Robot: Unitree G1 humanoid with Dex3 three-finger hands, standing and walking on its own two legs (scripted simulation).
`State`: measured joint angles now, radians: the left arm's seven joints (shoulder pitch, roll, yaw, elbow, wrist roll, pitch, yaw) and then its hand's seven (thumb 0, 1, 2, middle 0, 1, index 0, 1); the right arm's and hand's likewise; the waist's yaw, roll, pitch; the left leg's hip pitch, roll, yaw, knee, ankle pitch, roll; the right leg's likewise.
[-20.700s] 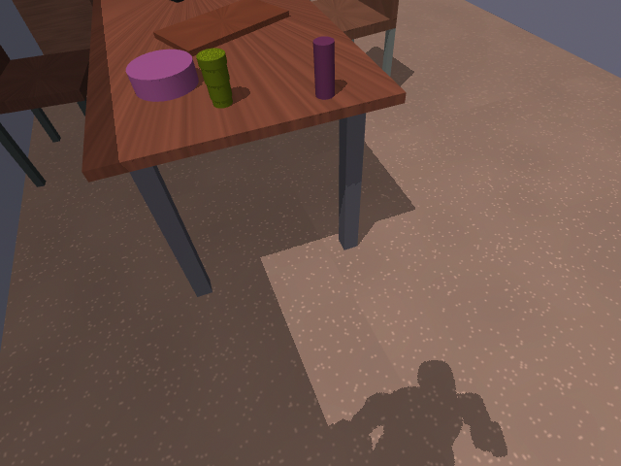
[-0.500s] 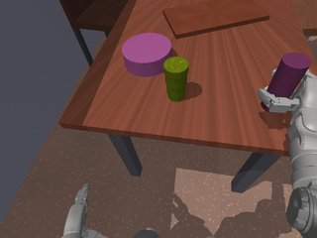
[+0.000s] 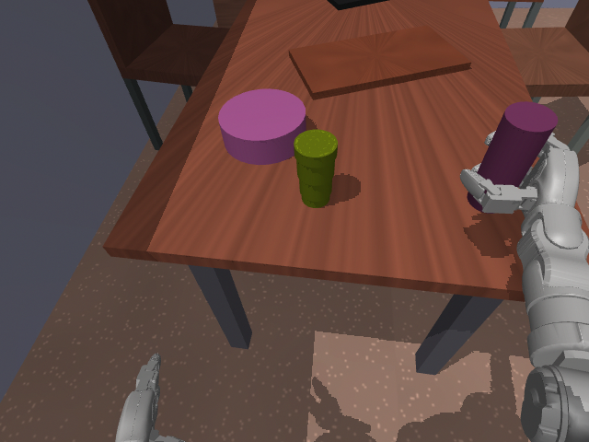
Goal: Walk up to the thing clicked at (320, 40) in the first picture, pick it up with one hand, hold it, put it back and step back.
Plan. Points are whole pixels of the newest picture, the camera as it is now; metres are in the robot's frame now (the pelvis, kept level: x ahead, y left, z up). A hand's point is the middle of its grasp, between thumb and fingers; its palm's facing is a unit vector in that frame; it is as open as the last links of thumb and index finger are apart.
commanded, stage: lift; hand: right
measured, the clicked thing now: (506, 162) +0.43 -0.20 +0.16
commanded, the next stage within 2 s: hold in 0.96 s
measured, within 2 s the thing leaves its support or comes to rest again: neither
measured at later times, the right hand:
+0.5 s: hand (514, 167) +0.36 -0.18 +0.21, palm faces +0.18 +0.98 -0.02, open 8.1 cm
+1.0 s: hand (532, 162) +0.34 -0.17 +0.24, palm faces +0.18 +0.98 -0.02, open 8.1 cm
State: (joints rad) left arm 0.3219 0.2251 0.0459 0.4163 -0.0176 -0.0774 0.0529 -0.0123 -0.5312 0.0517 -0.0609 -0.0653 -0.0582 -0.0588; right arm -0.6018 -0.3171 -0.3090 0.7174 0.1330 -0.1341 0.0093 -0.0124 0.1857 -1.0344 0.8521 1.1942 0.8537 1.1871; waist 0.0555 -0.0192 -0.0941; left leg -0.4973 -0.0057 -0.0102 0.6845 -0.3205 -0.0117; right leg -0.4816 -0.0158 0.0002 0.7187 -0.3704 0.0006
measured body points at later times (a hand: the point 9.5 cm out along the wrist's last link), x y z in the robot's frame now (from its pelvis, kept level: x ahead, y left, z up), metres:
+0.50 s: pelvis -0.01 +0.01 +0.01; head -0.02 +0.04 +0.46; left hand +0.15 +0.28 -0.06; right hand +0.35 -0.23 +0.21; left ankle +0.01 +0.13 -0.72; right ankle -0.01 -0.12 -0.72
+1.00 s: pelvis -0.01 +0.02 +0.02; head -0.04 +0.05 +0.46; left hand +0.16 +0.27 -0.06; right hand +0.32 -0.22 +0.25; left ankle +0.01 +0.13 -0.72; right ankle -0.01 -0.12 -0.72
